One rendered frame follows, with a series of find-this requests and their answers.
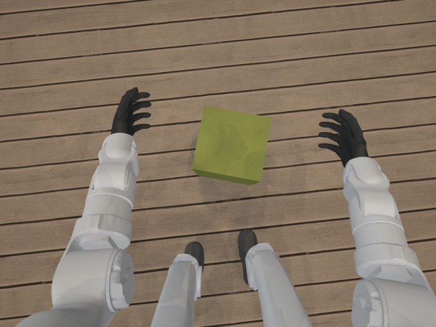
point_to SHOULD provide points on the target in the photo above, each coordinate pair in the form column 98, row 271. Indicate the carton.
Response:
column 231, row 145

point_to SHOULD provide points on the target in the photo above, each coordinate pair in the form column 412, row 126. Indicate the left robot upper arm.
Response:
column 89, row 288

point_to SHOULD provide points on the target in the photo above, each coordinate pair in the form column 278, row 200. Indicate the right robot hand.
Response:
column 351, row 142

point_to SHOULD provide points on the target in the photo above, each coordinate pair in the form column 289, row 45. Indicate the left robot hand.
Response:
column 124, row 117

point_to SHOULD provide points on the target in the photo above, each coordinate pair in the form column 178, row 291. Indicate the right robot forearm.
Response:
column 381, row 246

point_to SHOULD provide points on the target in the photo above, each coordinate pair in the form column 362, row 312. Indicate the left robot forearm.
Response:
column 105, row 222

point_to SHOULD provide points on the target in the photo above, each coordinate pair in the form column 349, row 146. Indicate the left robot shin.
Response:
column 184, row 257

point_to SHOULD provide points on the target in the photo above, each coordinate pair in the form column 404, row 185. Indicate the left robot foot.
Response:
column 195, row 249

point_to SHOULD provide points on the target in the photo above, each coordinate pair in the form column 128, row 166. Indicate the right robot upper arm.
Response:
column 387, row 303

